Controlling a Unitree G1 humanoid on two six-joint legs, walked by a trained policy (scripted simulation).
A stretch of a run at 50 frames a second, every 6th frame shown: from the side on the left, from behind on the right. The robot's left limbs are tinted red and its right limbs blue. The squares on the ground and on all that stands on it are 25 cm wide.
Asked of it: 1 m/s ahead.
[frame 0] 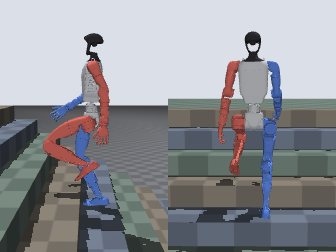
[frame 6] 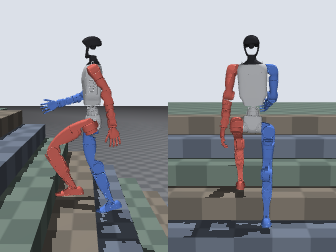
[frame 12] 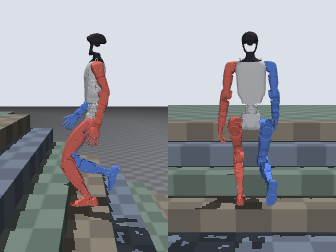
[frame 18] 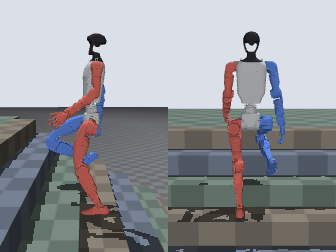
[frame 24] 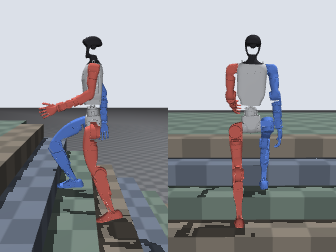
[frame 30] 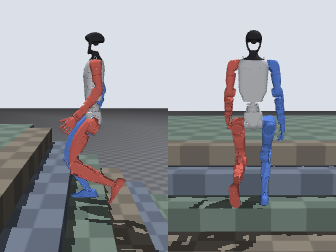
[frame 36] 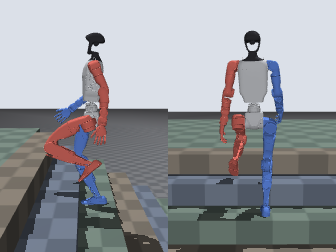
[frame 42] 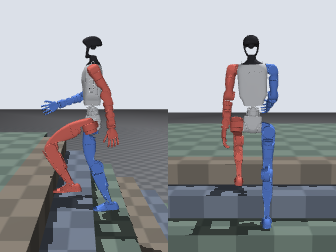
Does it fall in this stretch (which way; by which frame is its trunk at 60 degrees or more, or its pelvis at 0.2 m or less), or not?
no
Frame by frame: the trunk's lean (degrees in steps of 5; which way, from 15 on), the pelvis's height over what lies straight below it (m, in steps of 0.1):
0: 5, 0.8
6: 0, 0.6
12: 5, 0.7
18: 5, 0.8
24: 0, 0.6
30: 0, 0.7
36: 5, 0.8
42: 0, 0.8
